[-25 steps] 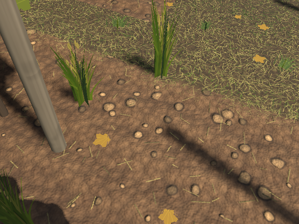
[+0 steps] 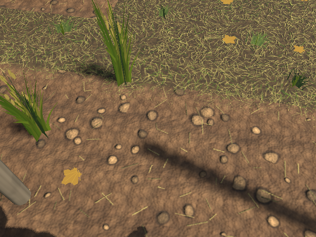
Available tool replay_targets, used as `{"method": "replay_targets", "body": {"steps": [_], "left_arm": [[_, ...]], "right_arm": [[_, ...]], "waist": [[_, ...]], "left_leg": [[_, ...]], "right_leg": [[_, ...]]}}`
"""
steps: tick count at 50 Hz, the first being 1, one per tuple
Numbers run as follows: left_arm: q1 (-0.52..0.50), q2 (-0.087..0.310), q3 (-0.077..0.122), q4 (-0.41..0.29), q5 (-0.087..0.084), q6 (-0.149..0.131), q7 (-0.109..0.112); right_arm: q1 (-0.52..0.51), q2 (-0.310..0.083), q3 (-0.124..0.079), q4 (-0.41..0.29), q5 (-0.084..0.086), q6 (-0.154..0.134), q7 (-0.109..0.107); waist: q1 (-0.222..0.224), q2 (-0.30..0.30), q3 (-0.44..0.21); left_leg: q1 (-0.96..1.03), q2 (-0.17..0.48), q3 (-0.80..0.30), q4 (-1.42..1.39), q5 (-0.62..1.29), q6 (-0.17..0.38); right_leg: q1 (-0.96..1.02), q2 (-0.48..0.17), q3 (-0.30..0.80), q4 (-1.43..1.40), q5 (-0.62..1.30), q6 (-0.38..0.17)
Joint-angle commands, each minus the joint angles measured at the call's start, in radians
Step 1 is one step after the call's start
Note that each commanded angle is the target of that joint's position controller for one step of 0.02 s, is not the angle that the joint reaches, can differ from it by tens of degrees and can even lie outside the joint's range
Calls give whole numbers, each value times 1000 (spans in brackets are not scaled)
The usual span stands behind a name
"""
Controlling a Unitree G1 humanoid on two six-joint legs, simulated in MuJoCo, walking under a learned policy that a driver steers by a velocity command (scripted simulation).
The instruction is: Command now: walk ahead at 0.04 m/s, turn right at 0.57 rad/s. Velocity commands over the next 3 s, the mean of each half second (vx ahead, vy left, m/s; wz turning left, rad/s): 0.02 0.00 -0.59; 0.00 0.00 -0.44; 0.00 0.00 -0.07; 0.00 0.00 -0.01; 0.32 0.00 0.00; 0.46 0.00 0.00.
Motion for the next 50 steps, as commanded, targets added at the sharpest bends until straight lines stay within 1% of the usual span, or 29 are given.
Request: {"method": "replay_targets", "body": {"steps": [1, 5, 7, 8, 9, 10, 11, 12, 13, 14, 16, 18, 21, 23, 26, 28, 29, 30, 31, 32, 33, 34, 35, 37, 41, 44, 47, 49, 50], "left_arm": [[-42, 162, 46, -91, -2, 0, 16], [-23, 154, 46, -97, -3, 13, 14], [-37, 147, 43, -104, -14, 23, 16], [-14, 121, 35, -105, -17, 25, 18], [28, 75, 25, -122, -18, 21, 13], [-2, 131, 42, -140, -13, 4, 8], [18, 194, 64, -115, -7, 0, 5], [43, 192, 70, -86, -13, 9, 5], [66, 167, 66, -67, -11, 22, 10], [73, 141, 58, -64, -11, 32, 9], [36, 106, 45, -85, -22, 37, 5], [-30, 88, 35, -116, -25, 34, 2], [-59, 67, 21, -141, -18, 30, -12], [-54, 74, 21, -147, -18, 31, -20], [-27, 90, 31, -145, -21, 39, -31], [47, 88, 41, -117, -19, 40, -35], [86, 123, 55, -107, -18, 38, -27], [121, 247, 83, -123, -14, 33, -9], [108, 270, 79, -140, 23, 12, -17], [105, 222, 65, -135, 30, -8, -22], [61, 194, 54, -124, 19, -19, -17], [16, 171, 48, -127, 1, -19, -10], [-18, 158, 40, -131, -13, -15, -4], [-34, 139, 28, -131, -2, -10, 7], [-21, 132, 22, -110, 4, -10, 14], [-26, 141, 20, -99, 11, -5, 8], [-30, 130, 10, -83, 11, -3, -3], [-56, 103, -4, -73, 1, -4, -6], [-38, 80, -13, -61, 0, -8, -7]], "right_arm": [[49, -81, -22, -45, 5, -6, 0], [46, -89, -27, -54, 13, -28, 16], [104, -92, -35, -38, 16, -39, 27], [136, -134, -49, -32, 6, -40, 27], [114, -235, -71, -44, -21, -29, 21], [109, -222, -73, -50, -51, -25, 23], [59, -167, -58, -81, -44, -26, 18], [15, -127, -48, -92, -27, -24, 12], [-7, -104, -41, -101, -10, -21, 9], [-9, -95, -35, -102, 0, -17, 5], [12, -98, -34, -101, -6, -6, -1], [60, -115, -41, -93, -11, 3, -6], [73, -159, -59, -90, -5, 10, -3], [63, -182, -68, -90, 3, 11, 7], [59, -192, -74, -83, 22, 7, 18], [48, -178, -72, -72, 42, 5, 19], [103, -140, -63, -49, 35, 1, 24], [101, -68, -39, -83, -19, -2, 31], [2, -86, -41, -131, -20, -7, 21], [-38, -132, -55, -129, -2, -6, 16], [-35, -136, -59, -123, 8, -4, 14], [-18, -131, -62, -104, 2, -1, 6], [-4, -138, -65, -101, -5, 2, 1], [42, -121, -61, -81, 2, 2, 9], [25, -79, -40, -80, 8, 5, 17], [13, -81, -34, -86, 10, 5, 25], [18, -88, -34, -91, 15, -1, 32], [57, -67, -29, -79, 12, -10, 40], [75, -63, -24, -76, -1, -16, 44]], "waist": [[-22, -141, -196], [-8, -175, -186], [-49, -175, -178], [-51, -124, -183], [4, 143, -170], [-22, 300, -146], [-11, 196, -142], [5, 138, -126], [8, 119, -113], [1, 121, -95], [-19, 139, -75], [-62, 165, -85], [-81, 186, -121], [-79, 199, -130], [-65, 203, -129], [-18, 173, -137], [-13, 80, -153], [-32, -239, -171], [17, -316, -188], [43, -197, -188], [10, -163, -153], [-10, -117, -141], [-27, -128, -132], [-45, -140, -165], [-24, -140, -164], [-6, -156, -137], [0, -156, -112], [-40, -135, -108], [-53, -107, -113]], "left_leg": [[97, -28, 20, -78, 49, -7], [164, -50, 20, -243, 25, 16], [290, -52, 44, -452, 125, 46], [399, 41, -12, -530, 173, 82], [487, 268, -237, -571, 293, 200], [434, 393, -414, -624, 397, 335], [414, 379, -350, -606, 406, 336], [395, 310, -240, -586, 397, 287], [403, 259, -163, -572, 382, 252], [400, 243, -116, -572, 402, 250], [407, 205, -28, -588, 400, 254], [490, 220, -8, -583, 420, 270], [516, 258, 25, -568, 459, 284], [484, 275, 49, -564, 482, 285], [482, 297, 64, -526, 487, 270], [430, 272, 118, -434, 442, 209], [327, 230, 183, -321, 328, 137], [40, 110, 282, -4, -119, 30], [-119, -3, 155, 202, -345, -6], [-123, 19, 79, 297, -303, 1], [-128, 30, 62, 298, -216, 13], [-128, 38, 54, 265, -145, 12], [-109, 35, 53, 245, -93, 6], [-39, 11, 71, 244, -24, -8], [37, 15, 77, 32, 17, -15], [130, 15, 83, -92, -9, -5], [208, 7, 91, -207, -25, 11], [319, -4, 106, -404, 95, 31], [409, 8, 91, -524, 237, 47]], "right_leg": [[111, -225, 295, -150, -160, -142], [158, -227, 374, -112, -146, -126], [135, -193, 379, -60, -114, -92], [63, -146, 339, 11, -192, -47], [-112, -8, 157, 218, -422, 19], [-222, 34, 40, 461, -542, 69], [-217, -20, 62, 621, -481, 92], [-209, -28, 45, 682, -421, 108], [-217, -36, 29, 742, -372, 127], [-231, -43, 17, 796, -341, 143], [-232, -61, -43, 755, -292, 162], [-250, -90, -65, 641, -280, 177], [-151, -130, -99, 477, -318, 173], [-59, -132, -136, 384, -328, 155], [27, -122, -168, 225, -285, 114], [175, -90, -195, 5, -127, 58], [322, -109, -125, -77, 16, 20], [516, -372, 228, -75, 416, -82], [445, -516, 417, -86, 497, -284], [424, -470, 350, -104, 414, -281], [394, -409, 272, -100, 344, -223], [377, -360, 230, -96, 282, -174], [348, -339, 211, -98, 287, -157], [320, -315, 174, -99, 324, -158], [315, -298, 163, -98, 231, -152], [255, -303, 191, -101, 125, -162], [222, -305, 234, -88, 79, -164], [193, -277, 232, -55, 72, -133], [165, -250, 223, -47, 35, -91]]}}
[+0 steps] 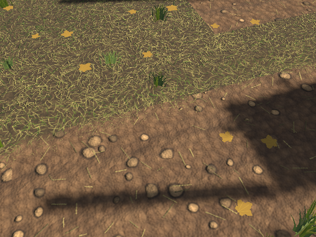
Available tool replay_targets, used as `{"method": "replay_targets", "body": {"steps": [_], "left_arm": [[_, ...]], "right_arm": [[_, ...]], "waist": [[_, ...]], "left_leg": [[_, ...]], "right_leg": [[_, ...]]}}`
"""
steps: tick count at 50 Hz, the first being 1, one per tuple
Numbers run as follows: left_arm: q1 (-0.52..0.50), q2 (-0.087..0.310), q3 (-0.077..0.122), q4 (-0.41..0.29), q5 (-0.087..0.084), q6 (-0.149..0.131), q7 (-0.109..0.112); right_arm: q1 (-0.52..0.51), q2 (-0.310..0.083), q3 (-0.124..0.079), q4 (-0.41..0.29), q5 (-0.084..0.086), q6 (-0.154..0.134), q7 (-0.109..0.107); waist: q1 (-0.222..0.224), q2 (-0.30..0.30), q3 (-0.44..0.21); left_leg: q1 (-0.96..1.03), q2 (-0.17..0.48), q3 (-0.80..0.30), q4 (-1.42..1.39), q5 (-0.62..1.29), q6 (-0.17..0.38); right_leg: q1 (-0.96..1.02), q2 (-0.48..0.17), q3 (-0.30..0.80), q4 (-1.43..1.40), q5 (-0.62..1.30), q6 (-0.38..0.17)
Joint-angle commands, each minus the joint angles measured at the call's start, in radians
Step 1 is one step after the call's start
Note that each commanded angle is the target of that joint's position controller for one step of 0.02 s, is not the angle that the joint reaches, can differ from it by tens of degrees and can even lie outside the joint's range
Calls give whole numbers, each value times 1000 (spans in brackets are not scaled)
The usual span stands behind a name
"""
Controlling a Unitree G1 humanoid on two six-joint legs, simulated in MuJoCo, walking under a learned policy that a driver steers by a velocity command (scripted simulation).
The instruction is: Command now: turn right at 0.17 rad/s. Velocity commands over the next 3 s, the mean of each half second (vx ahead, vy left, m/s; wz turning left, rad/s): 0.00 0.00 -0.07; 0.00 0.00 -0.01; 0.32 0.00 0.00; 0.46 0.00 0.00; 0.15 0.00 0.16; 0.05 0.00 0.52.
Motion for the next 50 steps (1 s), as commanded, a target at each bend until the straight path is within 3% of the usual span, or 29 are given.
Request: {"method": "replay_targets", "body": {"steps": [1, 2, 3, 4, 7, 17, 33, 48, 50], "left_arm": [[24, 84, 14, -35, 11, -22, -1], [96, 83, 19, -25, 20, -32, -6], [73, 90, 18, -18, 25, -33, -3], [35, 110, 24, -16, 24, -28, -1], [6, 103, 27, -14, 15, -10, 4], [50, 71, 29, 44, 9, -20, 11], [82, 70, 33, 132, 6, -15, 38], [92, 67, 32, 273, 2, -19, 47], [105, 53, 29, 298, -3, -19, 49]], "right_arm": [[26, -116, -20, -69, -27, -30, 4], [-15, -180, -31, -72, -30, -29, 2], [-42, -116, -17, -73, -26, -30, 6], [-67, -78, -5, -80, -24, -34, 11], [-41, -91, -3, -74, -21, -50, 9], [-10, -66, 14, -69, -14, -43, 1], [16, -54, 25, 11, -10, -49, 7], [48, -68, 30, 132, -5, -46, 0], [71, -83, 26, 155, 0, -39, -6]], "waist": [[-6, -35, -110], [75, 117, -104], [58, 160, -116], [42, 141, -85], [12, 99, -49], [-5, -15, -43], [1, -2, -25], [-5, 0, -3], [-12, 35, -8]], "left_leg": [[234, 100, -90, -208, 348, 55], [215, 173, -153, -168, 415, 123], [108, 180, -176, -203, 257, 173], [82, 138, -147, -212, 138, 152], [76, 85, -93, -192, 77, 98], [106, 47, -57, -150, 108, 98], [92, 31, -52, -185, 120, 104], [117, 32, -66, -234, 122, 119], [124, 33, -94, -282, -171, 141]], "right_leg": [[-25, -171, 191, -63, 110, -63], [-50, -75, 85, -30, -28, -13], [45, -74, 43, -40, -49, 28], [62, -77, 43, -46, -13, 38], [46, -83, 63, -49, 68, 16], [50, -94, 78, -62, 144, 29], [110, -102, 74, -68, 193, 49], [119, -100, 54, -104, 185, 67], [89, -58, -1, -63, -10, 62]]}}
Over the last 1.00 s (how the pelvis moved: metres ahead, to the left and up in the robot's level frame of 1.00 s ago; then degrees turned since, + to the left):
0.02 0.01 0.00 -31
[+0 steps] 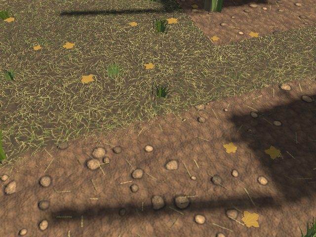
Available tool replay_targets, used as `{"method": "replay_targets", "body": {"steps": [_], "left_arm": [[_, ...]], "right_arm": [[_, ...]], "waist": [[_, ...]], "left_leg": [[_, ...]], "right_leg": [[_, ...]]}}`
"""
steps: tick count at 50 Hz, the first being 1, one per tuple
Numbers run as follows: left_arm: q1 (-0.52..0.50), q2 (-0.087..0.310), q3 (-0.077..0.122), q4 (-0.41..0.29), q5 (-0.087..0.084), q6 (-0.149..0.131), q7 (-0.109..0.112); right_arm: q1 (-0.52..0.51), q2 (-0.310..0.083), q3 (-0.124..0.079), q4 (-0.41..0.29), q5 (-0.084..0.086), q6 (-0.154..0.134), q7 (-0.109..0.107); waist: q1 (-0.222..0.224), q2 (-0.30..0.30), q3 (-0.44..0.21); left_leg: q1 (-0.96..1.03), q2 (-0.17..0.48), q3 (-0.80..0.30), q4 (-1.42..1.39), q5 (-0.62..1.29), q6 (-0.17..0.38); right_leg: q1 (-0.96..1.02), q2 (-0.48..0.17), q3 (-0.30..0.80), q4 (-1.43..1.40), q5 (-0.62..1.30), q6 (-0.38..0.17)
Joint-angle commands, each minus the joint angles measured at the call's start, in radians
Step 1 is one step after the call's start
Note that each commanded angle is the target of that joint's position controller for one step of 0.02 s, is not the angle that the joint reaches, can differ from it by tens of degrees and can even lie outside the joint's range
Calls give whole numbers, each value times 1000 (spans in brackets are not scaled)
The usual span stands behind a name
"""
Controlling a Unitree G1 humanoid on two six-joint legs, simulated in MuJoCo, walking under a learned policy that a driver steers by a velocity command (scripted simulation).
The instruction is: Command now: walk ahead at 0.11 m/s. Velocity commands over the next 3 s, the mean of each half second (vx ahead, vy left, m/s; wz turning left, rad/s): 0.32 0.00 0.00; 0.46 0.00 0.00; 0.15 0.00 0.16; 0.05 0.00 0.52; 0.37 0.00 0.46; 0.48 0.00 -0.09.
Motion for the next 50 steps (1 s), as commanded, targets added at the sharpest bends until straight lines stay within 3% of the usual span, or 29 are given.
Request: {"method": "replay_targets", "body": {"steps": [1, 3, 5, 8, 11, 13, 15, 16, 17, 18, 19, 22, 26, 29, 32, 36, 38, 39, 40, 41, 42, 43, 44, 45, 46, 47, 50], "left_arm": [[4, 93, 19, -19, -10, -14, 4], [-77, 106, 17, -61, -20, -45, -6], [-104, 119, 23, -71, -31, -73, -22], [-96, 106, 22, -54, -32, -102, -44], [-92, 75, 12, -39, -27, -117, -59], [-19, 85, 17, -5, -31, -114, -63], [123, 128, 37, 42, -39, -106, -53], [232, 198, 55, 57, -37, -108, -42], [323, 327, 76, 66, -22, -114, -51], [261, 247, 51, 58, -8, -131, -62], [171, 189, 32, 27, -10, -142, -67], [67, 118, 1, -5, -5, -138, -77], [143, 140, 1, 22, -2, -128, -60], [162, 156, 0, 25, -4, -122, -47], [218, 164, 1, 43, -13, -119, -41], [230, 175, 12, 56, -23, -103, -38], [206, 199, 21, 46, -17, -91, -36], [193, 207, 24, 41, -10, -82, -37], [185, 192, 18, 32, -2, -73, -36], [214, 148, -1, 6, 17, -74, -36], [365, -11, -43, 16, 3, -99, -54], [270, 116, -16, 18, -29, -127, -59], [155, 175, 2, -25, -55, -144, -61], [98, 173, 0, -39, -51, -152, -53], [71, 166, 8, -43, -33, -148, -45], [102, 146, 9, -40, -26, -137, -43], [133, 98, 5, -38, -15, -104, -36]], "right_arm": [[33, -170, -41, -18, 12, -1, -13], [80, -224, -59, -7, 19, -4, -23], [104, -219, -63, -2, 8, -25, -25], [72, -195, -62, -20, 28, -37, -19], [77, -222, -71, -14, 34, -28, -13], [70, -224, -71, -10, 43, -20, -8], [67, -168, -51, -10, 32, -24, -1], [39, -95, -26, -30, 15, -31, 8], [30, -48, -14, -91, 17, -54, 5], [15, -139, -35, -94, 46, -67, 2], [11, -174, -44, -97, 62, -77, 8], [13, -168, -54, -77, 27, -79, 17], [-57, -118, -46, -99, 17, -60, 25], [-178, -85, -32, -145, 18, -61, 26], [-274, -76, -23, -176, 25, -65, 37], [-319, -99, -27, -208, 28, -74, 59], [-249, -136, -43, -196, 27, -76, 61], [-146, -168, -61, -169, 27, -75, 57], [30, -207, -84, -116, 30, -70, 49], [206, -277, -101, -79, 17, -63, 36], [244, -312, -106, -51, 11, -62, 48], [205, -208, -79, -57, 17, -65, 47], [111, -176, -69, -71, 17, -71, 42], [31, -164, -64, -86, 11, -77, 42], [-12, -140, -58, -90, 1, -82, 46], [-35, -132, -54, -88, -13, -87, 47], [-25, -122, -48, -54, -9, -96, 49]], "waist": [[-23, 101, 6], [-52, 167, 95], [-58, 137, 125], [-40, 85, 79], [-27, 109, 30], [18, 102, 15], [89, 75, -20], [138, -84, -47], [134, -306, -99], [110, -173, -46], [74, -141, 31], [20, -92, 54], [33, -64, 53], [59, -62, 70], [86, -59, 93], [58, -60, 95], [7, -86, 28], [-51, -105, -47], [-133, -97, -155], [-171, 31, -305], [-75, 321, -461], [-114, 205, -370], [-98, 154, -203], [-65, 41, -129], [-34, 7, -71], [4, 51, -66], [48, 48, -43]], "left_leg": [[-9, 144, -212, -214, -356, 77], [-16, 337, -466, -347, -542, 187], [51, 407, -546, -380, -435, 237], [123, 334, -388, -370, -242, 180], [23, 250, -226, -333, -111, 157], [-95, 230, -183, -273, -130, 144], [-222, 189, -144, -131, -135, 98], [-334, 101, -37, 187, -109, 29], [-562, -15, 4, 502, -283, -7], [-643, 46, -104, 676, -283, 12], [-698, 97, -119, 713, -175, 37], [-606, 175, -91, 617, 44, 26], [-599, 171, -34, 477, 185, -37], [-537, 145, -3, 261, 303, -57], [-484, 116, 17, 124, 374, -49], [-482, 106, -8, 39, 318, 2], [-364, 67, 17, 40, 240, 32], [-224, 30, 45, 46, 211, 55], [16, 21, 54, 44, 226, 85], [353, 221, -186, 85, 203, 147], [637, 436, -711, -88, -105, 315], [568, 403, -756, -189, -200, 268], [417, 378, -593, -209, -128, 225], [258, 348, -476, -235, 12, 206], [135, 308, -377, -261, 135, 191], [59, 294, -318, -280, 274, 195], [-43, 261, -158, -288, 675, 205]], "right_leg": [[-99, 46, -86, 77, -124, -24], [-277, -3, -116, 248, -177, -38], [-434, -71, -75, 429, -238, -53], [-432, -103, -104, 334, -171, -67], [-203, -50, -181, 145, -53, -46], [-14, -10, -227, 36, 85, -41], [196, -4, -204, 2, 50, -62], [304, -177, 42, -123, -94, -125], [409, -402, 512, -283, -327, -290], [336, -433, 593, -320, -486, -334], [286, -390, 482, -326, -461, -298], [176, -266, 189, -348, -97, -210], [153, -214, 24, -368, 212, -226], [107, -185, -54, -385, 284, -219], [125, -200, -77, -400, 276, -219], [267, -263, -83, -332, 388, -204], [319, -273, -90, -226, 653, -185], [321, -256, -107, -94, 839, -173], [242, -207, -141, 116, 882, -144], [-14, -143, -166, 443, 541, -119], [-377, 62, -98, 775, -262, -66], [-484, 17, 12, 884, -300, -88], [-545, -34, -20, 891, -214, -104], [-502, -90, -42, 844, -113, -106], [-460, -123, -55, 788, -55, -102], [-388, -144, -48, 766, -30, -94], [-324, -142, -78, 657, -41, -55]]}}
Over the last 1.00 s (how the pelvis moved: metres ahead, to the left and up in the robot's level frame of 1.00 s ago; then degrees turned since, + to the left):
0.02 0.05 0.00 -1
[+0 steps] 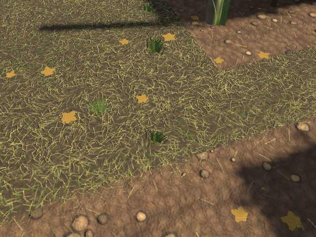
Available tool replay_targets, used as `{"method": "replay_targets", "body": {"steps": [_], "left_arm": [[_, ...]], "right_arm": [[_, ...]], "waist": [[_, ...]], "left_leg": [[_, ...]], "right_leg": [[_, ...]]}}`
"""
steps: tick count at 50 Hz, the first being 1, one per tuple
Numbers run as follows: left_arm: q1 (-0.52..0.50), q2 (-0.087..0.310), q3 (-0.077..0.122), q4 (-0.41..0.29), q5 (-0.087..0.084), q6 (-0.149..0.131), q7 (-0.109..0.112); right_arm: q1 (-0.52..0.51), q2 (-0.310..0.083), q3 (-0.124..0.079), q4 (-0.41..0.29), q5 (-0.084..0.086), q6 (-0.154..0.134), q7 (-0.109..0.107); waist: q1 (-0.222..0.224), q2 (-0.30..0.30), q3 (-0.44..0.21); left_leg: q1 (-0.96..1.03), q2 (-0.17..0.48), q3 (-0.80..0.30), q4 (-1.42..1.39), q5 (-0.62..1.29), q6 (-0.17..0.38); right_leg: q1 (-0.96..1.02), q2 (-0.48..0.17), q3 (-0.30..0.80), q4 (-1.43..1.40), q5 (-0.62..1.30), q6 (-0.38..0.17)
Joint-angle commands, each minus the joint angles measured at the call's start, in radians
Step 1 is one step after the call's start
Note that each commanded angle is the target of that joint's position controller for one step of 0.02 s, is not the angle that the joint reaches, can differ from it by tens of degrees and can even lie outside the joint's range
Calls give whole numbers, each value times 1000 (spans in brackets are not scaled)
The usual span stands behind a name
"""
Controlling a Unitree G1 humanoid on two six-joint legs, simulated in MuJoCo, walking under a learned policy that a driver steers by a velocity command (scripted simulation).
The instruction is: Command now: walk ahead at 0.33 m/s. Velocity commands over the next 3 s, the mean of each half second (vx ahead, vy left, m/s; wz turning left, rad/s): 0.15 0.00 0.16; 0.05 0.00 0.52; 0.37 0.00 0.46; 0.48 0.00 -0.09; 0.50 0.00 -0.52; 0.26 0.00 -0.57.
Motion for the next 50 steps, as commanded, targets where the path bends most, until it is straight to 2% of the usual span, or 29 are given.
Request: {"method": "replay_targets", "body": {"steps": [1, 3, 5, 8, 11, 12, 13, 14, 15, 16, 17, 18, 20, 22, 24, 28, 31, 32, 33, 34, 35, 36, 37, 38, 40, 44, 45, 47, 50], "left_arm": [[95, 41, 13, -32, 14, 17, 9], [30, 29, 6, -60, 25, 20, 8], [-46, 18, -2, -76, 25, 18, 2], [-112, 43, 1, -92, 19, 21, -4], [-142, 80, 12, -107, 30, 17, -9], [-108, 91, 19, -95, 36, 13, -7], [-70, 132, 33, -82, 45, 8, 0], [-42, 207, 49, -85, 51, 11, 10], [7, 211, 56, -77, 41, 32, 20], [48, 141, 39, -81, 31, 48, 21], [25, 144, 36, -93, 30, 55, 23], [-39, 139, 33, -110, 30, 60, 28], [-162, 119, 29, -131, 31, 63, 35], [-206, 117, 31, -126, 42, 71, 37], [-219, 117, 34, -120, 41, 72, 45], [-207, 156, 47, -105, 27, 81, 53], [-220, 164, 52, -98, 1, 97, 49], [-187, 135, 49, -82, -6, 104, 45], [-149, 78, 39, -82, 13, 110, 35], [-240, 74, 41, -144, 31, 103, 41], [-308, 98, 50, -162, 30, 100, 44], [-277, 113, 59, -152, 17, 101, 46], [-230, 122, 67, -121, 20, 103, 53], [-213, 130, 73, -108, 29, 103, 58], [-204, 112, 73, -109, 26, 94, 53], [-235, 78, 61, -124, 12, 81, 48], [-237, 78, 58, -126, 11, 78, 41], [-270, 82, 55, -138, 4, 68, 23], [-268, 100, 57, -147, -4, 40, 1]], "right_arm": [[-43, -113, -17, -38, -4, -23, -7], [-39, -131, -19, -27, -4, -11, -23], [-14, -145, -20, -14, -3, 0, -33], [26, -158, -19, 19, 6, 17, -39], [20, -155, -19, 40, 19, 38, -44], [7, -149, -16, 42, 27, 45, -46], [41, -135, -12, 47, 23, 48, -46], [104, -110, -4, 36, 0, 39, -44], [168, -52, 13, 42, 5, 37, -47], [99, -93, 6, 22, 24, 49, -51], [54, -157, -18, 3, 41, 67, -55], [35, -160, -28, -2, 45, 90, -65], [43, -139, -38, -8, 36, 135, -83], [64, -107, -39, -19, 26, 155, -89], [60, -93, -39, -35, 25, 157, -85], [15, -106, -42, -78, 23, 154, -61], [82, -121, -58, -65, 18, 158, -45], [105, -141, -69, -59, 12, 160, -44], [111, -230, -91, -78, 9, 160, -59], [87, -325, -101, -118, -15, 146, -61], [71, -288, -94, -123, -39, 118, -59], [19, -264, -90, -131, -25, 95, -63], [-37, -234, -85, -146, 0, 87, -67], [-63, -202, -75, -155, 18, 85, -71], [-35, -170, -64, -154, 18, 87, -79], [19, -191, -73, -150, 23, 96, -92], [29, -195, -76, -150, 29, 99, -95], [22, -206, -80, -156, 34, 100, -95], [2, -216, -82, -167, 27, 95, -86]], "waist": [[63, 80, -50], [55, 86, -57], [21, 94, -76], [-6, 99, -93], [2, 101, -84], [31, 88, -88], [38, 51, -105], [0, -39, -186], [8, -168, -288], [72, -185, -336], [72, -129, -301], [47, -83, -246], [0, -83, -146], [-22, -121, -111], [-23, -121, -128], [-2, -104, -171], [-45, -81, -164], [-49, -19, -135], [-21, 234, -81], [-32, 358, -37], [-46, 245, -57], [-6, 211, -55], [20, 163, -63], [24, 163, -72], [26, 156, -112], [-2, 164, -123], [-10, 166, -137], [-30, 193, -106], [-33, 209, -77]], "left_leg": [[11, 279, -175, -172, 611, 183], [-1, 243, -103, -164, 663, 164], [5, 211, -60, -156, 634, 137], [75, 236, -82, -132, 548, 130], [136, 261, -136, -46, 481, 110], [138, 245, -151, 8, 433, 89], [121, 195, -153, 80, 373, 50], [11, 124, -134, 196, 166, 9], [-179, 42, -80, 396, -203, -47], [-257, 11, -90, 590, -580, -79], [-311, 32, -118, 749, -609, -85], [-339, 67, -123, 819, -543, -93], [-287, 118, -124, 791, -413, -115], [-207, 109, -71, 739, -348, -128], [-161, 119, -54, 639, -309, -123], [-89, 130, -32, 457, -248, -92], [36, 92, 19, 239, -136, -32], [86, 91, -29, 132, -88, 8], [138, 286, -330, -31, 70, 98], [83, 458, -618, -103, 167, 266], [46, 428, -589, -123, 73, 275], [47, 372, -501, -114, 32, 212], [59, 328, -439, -92, 13, 153], [68, 311, -411, -78, 57, 129], [93, 283, -379, -55, 177, 132], [197, 272, -401, -28, 218, 141], [202, 264, -416, -46, 78, 143], [148, 254, -469, -103, -236, 152], [77, 247, -529, -121, -356, 162]], "right_leg": [[-24, -42, 11, -95, 59, 35], [-7, -33, -12, -267, 176, 52], [52, -3, -36, -431, 318, 50], [89, 23, -23, -548, 401, 46], [111, 36, -8, -631, 334, 14], [168, 46, -14, -709, 376, 1], [268, 22, 4, -773, 585, -19], [465, -98, 88, -683, 939, -72], [668, -246, 223, -649, 1041, -213], [667, -325, 328, -712, 946, -275], [595, -322, 323, -766, 746, -270], [508, -297, 278, -806, 556, -244], [295, -242, 175, -899, 240, -198], [176, -194, 67, -935, 199, -188], [173, -190, 3, -927, 242, -192], [244, -241, -15, -905, 264, -193], [225, -221, -68, -824, 160, -124], [170, -176, -116, -720, 67, -61], [-10, -53, -230, -444, -102, 47], [-198, 97, -144, -242, -328, 94], [-195, 84, -18, -101, -300, 75], [-196, 68, 15, -72, -197, 58], [-190, 56, 24, -70, -124, 56], [-185, 55, 26, -69, -80, 63], [-144, 74, 24, -51, -24, 76], [-152, 89, 36, -237, 4, 99], [-129, 88, 37, -301, 18, 102], [-78, 93, 31, -412, 27, 103], [21, 107, 25, -535, -13, 86]]}}
Over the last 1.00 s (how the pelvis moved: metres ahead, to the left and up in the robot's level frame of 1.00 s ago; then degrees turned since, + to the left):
0.42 -0.02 0.00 0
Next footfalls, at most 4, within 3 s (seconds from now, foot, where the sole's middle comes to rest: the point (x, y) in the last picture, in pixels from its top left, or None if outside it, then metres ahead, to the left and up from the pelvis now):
0.26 right None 0.28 -0.13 -0.78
0.64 left None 0.17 0.10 -0.78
1.12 right None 0.28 -0.09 -0.78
1.54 left None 0.36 0.32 -0.78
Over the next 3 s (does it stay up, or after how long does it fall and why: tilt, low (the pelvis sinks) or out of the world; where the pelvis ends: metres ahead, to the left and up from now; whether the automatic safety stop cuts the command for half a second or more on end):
stays up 0.96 0.48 -0.01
